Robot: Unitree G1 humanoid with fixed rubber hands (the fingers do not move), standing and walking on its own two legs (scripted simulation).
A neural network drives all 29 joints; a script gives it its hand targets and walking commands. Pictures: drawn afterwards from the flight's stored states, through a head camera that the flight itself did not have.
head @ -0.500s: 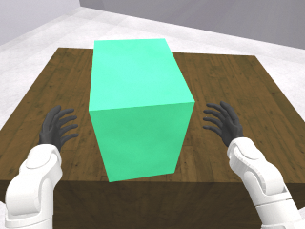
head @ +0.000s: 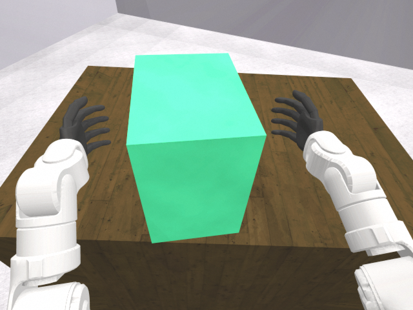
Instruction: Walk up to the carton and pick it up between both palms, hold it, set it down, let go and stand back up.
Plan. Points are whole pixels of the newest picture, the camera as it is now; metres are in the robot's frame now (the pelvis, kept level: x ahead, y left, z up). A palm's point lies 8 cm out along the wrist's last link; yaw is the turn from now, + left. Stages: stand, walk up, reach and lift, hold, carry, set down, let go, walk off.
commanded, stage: reach and lift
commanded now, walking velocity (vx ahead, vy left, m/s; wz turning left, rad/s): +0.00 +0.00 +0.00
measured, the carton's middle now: (189, 148) +0.43 +0.06 +0.10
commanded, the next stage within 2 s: none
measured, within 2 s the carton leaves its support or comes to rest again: neither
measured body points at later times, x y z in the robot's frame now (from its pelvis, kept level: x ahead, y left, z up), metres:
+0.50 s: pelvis +0.01 +0.01 +0.00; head +0.02 +0.01 +0.45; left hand +0.41 +0.26 +0.23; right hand +0.48 -0.14 +0.24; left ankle +0.05 +0.15 -0.75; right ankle -0.02 -0.08 -0.75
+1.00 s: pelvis +0.01 +0.01 +0.00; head +0.05 +0.02 +0.45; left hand +0.41 +0.26 +0.15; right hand +0.48 -0.12 +0.16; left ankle +0.05 +0.15 -0.75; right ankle -0.02 -0.08 -0.75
